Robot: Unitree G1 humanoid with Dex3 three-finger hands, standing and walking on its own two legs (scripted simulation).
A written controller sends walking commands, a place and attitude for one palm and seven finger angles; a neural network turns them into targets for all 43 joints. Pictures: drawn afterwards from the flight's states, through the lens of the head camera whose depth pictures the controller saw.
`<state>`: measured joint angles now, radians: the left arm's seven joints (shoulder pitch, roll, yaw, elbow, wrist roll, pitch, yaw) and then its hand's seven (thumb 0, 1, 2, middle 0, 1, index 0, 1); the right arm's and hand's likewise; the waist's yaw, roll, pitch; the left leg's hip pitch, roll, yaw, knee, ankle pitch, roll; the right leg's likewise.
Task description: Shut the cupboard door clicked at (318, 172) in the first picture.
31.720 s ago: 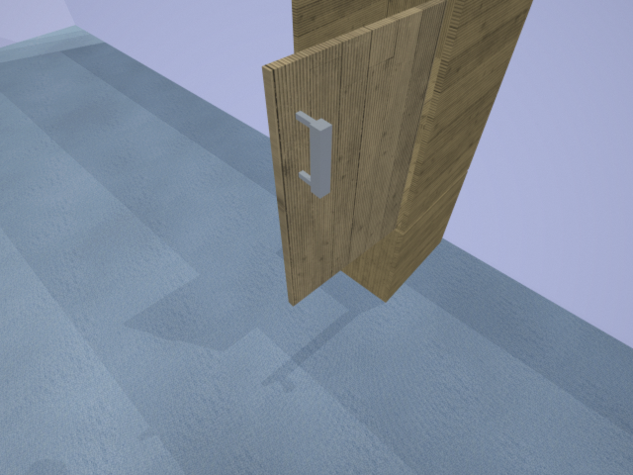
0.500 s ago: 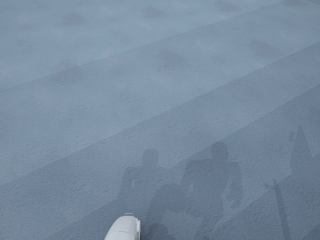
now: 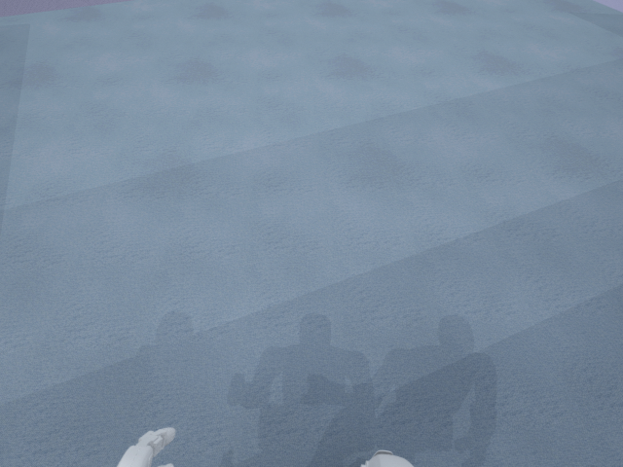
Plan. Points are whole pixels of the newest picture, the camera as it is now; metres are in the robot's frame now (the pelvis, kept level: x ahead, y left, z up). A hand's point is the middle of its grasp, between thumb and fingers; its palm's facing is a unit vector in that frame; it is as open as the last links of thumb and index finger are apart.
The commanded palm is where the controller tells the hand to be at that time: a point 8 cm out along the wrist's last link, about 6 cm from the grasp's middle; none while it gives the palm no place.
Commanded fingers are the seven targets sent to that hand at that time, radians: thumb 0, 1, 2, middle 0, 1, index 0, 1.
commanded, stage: walk to a spot facing it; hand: left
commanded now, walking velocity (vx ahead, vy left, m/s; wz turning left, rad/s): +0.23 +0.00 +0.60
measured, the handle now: out of the picture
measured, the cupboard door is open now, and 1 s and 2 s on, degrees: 51 51 51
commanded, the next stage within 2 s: turn to face it in 0.10 s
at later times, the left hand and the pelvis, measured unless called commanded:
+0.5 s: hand out of the picture +0.10 +0.19 -0.19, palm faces +0.17 -0.97 -0.18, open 7.3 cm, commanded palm none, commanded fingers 0.00 0.90 0.90 -0.20 -0.30 -0.20 -0.30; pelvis +0.15 +0.01 -0.01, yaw +4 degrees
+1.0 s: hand (177, 367) +0.31 +0.25 -0.18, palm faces -0.15 -0.96 -0.23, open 7.4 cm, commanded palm none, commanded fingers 0.00 0.90 0.90 -0.20 -0.30 -0.20 -0.30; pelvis +0.20 +0.04 -0.01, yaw -12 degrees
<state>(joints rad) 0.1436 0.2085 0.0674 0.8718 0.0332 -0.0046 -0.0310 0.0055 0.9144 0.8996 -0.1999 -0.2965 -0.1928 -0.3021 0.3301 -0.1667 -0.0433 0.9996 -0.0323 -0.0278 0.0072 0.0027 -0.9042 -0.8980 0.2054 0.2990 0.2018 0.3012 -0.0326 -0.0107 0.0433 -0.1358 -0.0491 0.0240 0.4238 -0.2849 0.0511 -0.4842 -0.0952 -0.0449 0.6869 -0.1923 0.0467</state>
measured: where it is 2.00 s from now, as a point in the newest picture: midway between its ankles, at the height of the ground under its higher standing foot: outside the picture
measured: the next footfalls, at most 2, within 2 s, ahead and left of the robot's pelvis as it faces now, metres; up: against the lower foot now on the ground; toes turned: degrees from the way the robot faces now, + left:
right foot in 0.06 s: +0.15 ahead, -0.13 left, +0.00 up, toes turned -3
left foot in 0.40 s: +0.20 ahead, +0.13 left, +0.00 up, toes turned +14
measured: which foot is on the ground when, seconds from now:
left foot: down 0.00-0.06, up 0.08-0.38, down 0.40-0.66, up 0.68-0.88, down 0.90-1.00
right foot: up 0.00-0.04, down 0.06-0.42, up 0.44-0.64, down 0.66-0.90, up 0.92-1.00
